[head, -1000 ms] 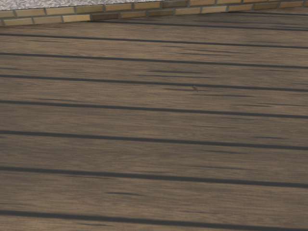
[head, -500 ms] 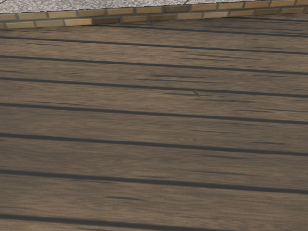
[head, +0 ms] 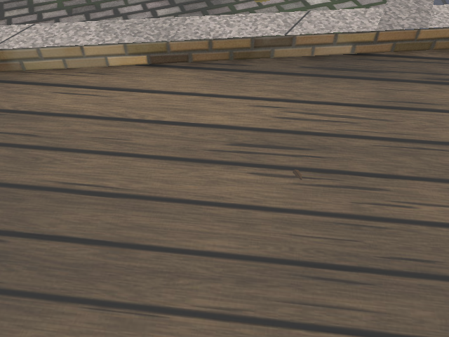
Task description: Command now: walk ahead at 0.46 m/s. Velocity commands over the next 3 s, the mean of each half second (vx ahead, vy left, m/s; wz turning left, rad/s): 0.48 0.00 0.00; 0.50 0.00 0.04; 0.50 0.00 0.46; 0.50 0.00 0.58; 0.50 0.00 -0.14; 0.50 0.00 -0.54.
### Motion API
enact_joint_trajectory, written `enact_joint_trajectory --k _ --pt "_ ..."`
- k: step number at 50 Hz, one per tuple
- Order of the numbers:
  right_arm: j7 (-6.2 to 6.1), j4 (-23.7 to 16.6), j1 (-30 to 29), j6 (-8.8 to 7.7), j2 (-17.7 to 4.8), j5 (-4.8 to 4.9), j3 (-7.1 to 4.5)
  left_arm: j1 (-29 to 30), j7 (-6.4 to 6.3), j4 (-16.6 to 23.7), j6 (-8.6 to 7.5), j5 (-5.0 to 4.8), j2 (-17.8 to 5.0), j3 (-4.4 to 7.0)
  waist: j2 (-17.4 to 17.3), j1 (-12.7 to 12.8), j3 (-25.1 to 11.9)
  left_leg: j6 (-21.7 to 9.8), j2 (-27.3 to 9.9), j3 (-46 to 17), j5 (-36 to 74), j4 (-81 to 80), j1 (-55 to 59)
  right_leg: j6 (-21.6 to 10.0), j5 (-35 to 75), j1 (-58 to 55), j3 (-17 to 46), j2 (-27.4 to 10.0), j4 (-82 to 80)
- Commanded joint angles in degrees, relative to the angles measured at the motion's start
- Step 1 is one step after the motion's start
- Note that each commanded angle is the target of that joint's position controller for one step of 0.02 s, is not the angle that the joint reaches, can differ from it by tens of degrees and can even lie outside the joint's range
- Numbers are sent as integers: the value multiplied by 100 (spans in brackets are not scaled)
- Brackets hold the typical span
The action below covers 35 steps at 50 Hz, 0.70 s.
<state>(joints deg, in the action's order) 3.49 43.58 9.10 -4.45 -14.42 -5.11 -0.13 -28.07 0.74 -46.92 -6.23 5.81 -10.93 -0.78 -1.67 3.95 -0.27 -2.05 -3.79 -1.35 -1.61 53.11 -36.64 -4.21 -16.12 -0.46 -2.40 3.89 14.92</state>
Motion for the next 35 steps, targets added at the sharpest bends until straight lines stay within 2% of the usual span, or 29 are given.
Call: enact_joint_trajectory --k 1,2,3,4,6,7,8,10,11,12,13,14,15,16,17,18,19,20,21,22,23,24,25,27,28,30,31,33,35 --pt "6 -434 -421 -53 -241 27 -20 -602 -39 -81 -123 -21 -543 121 413 84 528 160 -298 -514 1683 -959 -1695 -1131 1509 -753 1204 -1664 46" --pt "-23 -467 -589 -47 -153 67 7 -843 -26 -256 -111 -48 -501 98 419 158 558 208 -298 -496 1938 -1249 -1891 -1112 1533 -910 1224 -1706 228" --pt "-44 -473 -753 -51 -85 133 52 -851 -9 -343 -98 -84 -557 109 252 208 561 160 -293 -374 2651 -2045 -1331 -907 1212 -449 862 -1320 320" --pt "-31 -546 -953 21 102 135 122 -969 82 -444 -32 -18 -497 42 415 251 633 109 -194 -55 2995 -2129 -386 -914 1023 456 730 -1197 175" --pt "7 -682 -1017 124 20 67 123 -907 204 -532 -3 50 -414 -27 462 152 832 18 -158 -62 2983 -1938 377 -929 641 1308 859 -1240 356" --pt "10 -700 -1032 134 -111 60 96 -858 215 -566 -26 0 -454 -37 369 106 953 -3 -191 -103 2763 -1998 375 -905 563 1257 941 -1288 489" --pt "5 -748 -1207 144 -199 44 82 -962 185 -656 -57 -59 -541 -16 233 194 1058 -15 -200 -82 2483 -2284 192 -876 519 917 999 -1303 645" --pt "-2 -804 -1689 191 -106 -30 130 -1451 50 -942 -42 -129 -613 -16 159 483 1198 -31 -244 -68 2030 -2879 -180 -723 513 49 1140 -1323 995" --pt "-17 -765 -1775 215 -95 -20 136 -1635 10 -1071 -4 -130 -609 -32 171 552 1223 -48 -292 -65 2071 -3027 -54 -641 547 -122 1151 -1305 1131" --pt "24 -775 -1882 -14 -406 1086 -93 -779 -297 -952 271 -962 -1047 305 202 313 1814 -6 -222 -439 1682 -3298 -297 -373 1606 194 1182 -1394 1881" --pt "31 -616 -1528 -151 -442 1106 -90 -907 -392 -983 380 -908 -1133 302 -87 224 1196 -10 -84 -183 2022 -3524 186 -295 2381 -150 1001 -1326 2579" --pt "20 -384 -917 -219 -409 954 -134 -1079 -370 -1073 428 -788 -1112 316 -38 85 497 -69 74 14 2229 -3467 1296 -287 2882 -81 952 -1234 3424" --pt "-22 30 268 -186 -541 831 -250 -953 -302 -1085 437 -666 -975 291 -53 -460 -206 -147 126 208 2615 -3307 3036 -160 2867 657 790 -974 4738" --pt "-58 500 1784 -88 -791 696 -349 -800 -231 -1116 343 -636 -666 259 -371 -1159 -890 -415 -493 -113 3945 -2648 5290 225 548 2361 426 -395 7004" --pt "-64 694 2381 -106 -967 476 -322 -1701 -128 -1193 170 -774 34 70 -1679 -1009 -2197 -1207 -1634 -1232 6063 -627 7855 392 -3165 4599 1095 86 9475" --pt "-89 854 2826 14 -1061 606 -430 -1613 -36 -962 -97 -1000 -557 158 -1645 -1382 -3117 -1777 -1888 -2121 5187 -1005 8265 411 -2927 5161 1699 -67 9756" --pt "-146 972 2585 96 -1301 635 -536 -914 -62 -522 -172 -1182 -684 212 -1361 -1274 -3044 -2133 -2258 -3025 1883 -2159 7753 487 -2463 5748 1382 -376 9581" --pt "-237 939 1852 140 -1036 636 -494 -48 -210 -230 -127 -1137 -682 214 -112 -1039 -2018 -1986 -2064 -3104 91 -3083 6282 557 -1806 5938 698 -735 9201" --pt "-286 790 1127 103 -862 598 -388 343 -323 -85 -32 -1004 -673 250 348 -752 -1154 -2032 -2135 -3076 224 -3482 4752 662 -1419 5774 400 -777 9413" --pt "-239 681 698 -5 -794 510 -334 170 -344 -100 76 -811 -475 191 737 -389 -878 -2102 -2285 -3129 112 -3613 3493 620 -1088 5153 661 -1055 8976" --pt "-189 714 247 -118 -501 557 -246 301 -339 -95 182 -781 -382 237 567 -92 -232 -1744 -1976 -2616 -21 -3847 2436 487 -655 4936 940 -1284 8045" --pt "-177 714 -126 -174 -369 582 -181 534 -320 27 231 -785 -238 234 117 119 394 -1393 -1584 -1911 13 -4076 1442 504 -431 4641 1038 -1469 7018" --pt "-207 749 -200 -178 -462 575 -214 717 -334 177 207 -725 -231 248 -180 130 650 -1176 -921 -1023 60 -4406 759 538 -19 4001 767 -1361 5639" --pt "-347 807 -10 -224 -613 437 -238 931 -284 211 81 -587 -359 321 -334 88 429 -984 -264 -104 852 -4258 359 549 1602 2694 500 -1150 3627" --pt "-387 836 182 -226 -733 489 -287 1114 -212 168 49 -586 -387 342 -315 -42 216 -1017 -274 -58 902 -4269 629 575 2147 2369 358 -957 3064" --pt "-435 981 481 -188 -1046 695 -413 1683 -123 380 104 -674 -400 324 -287 -205 157 -1058 -722 -418 709 -4438 1543 522 2261 2545 519 -957 2408" --pt "-453 1048 592 -145 -1032 760 -444 1908 -106 461 140 -702 -480 334 -222 -278 236 -994 -831 -471 509 -4378 1999 436 2182 2802 568 -973 2140" --pt "-431 1200 965 -28 -993 801 -495 2385 -70 605 163 -660 -651 380 42 -491 402 -889 -1013 -560 206 -4114 2699 230 1819 3191 471 -909 1865" --pt "-404 1266 1096 87 -1003 734 -524 2422 -24 644 144 -650 -775 456 48 -424 349 -750 -1045 -560 453 -3692 3078 53 1275 2957 299 -782 1683"
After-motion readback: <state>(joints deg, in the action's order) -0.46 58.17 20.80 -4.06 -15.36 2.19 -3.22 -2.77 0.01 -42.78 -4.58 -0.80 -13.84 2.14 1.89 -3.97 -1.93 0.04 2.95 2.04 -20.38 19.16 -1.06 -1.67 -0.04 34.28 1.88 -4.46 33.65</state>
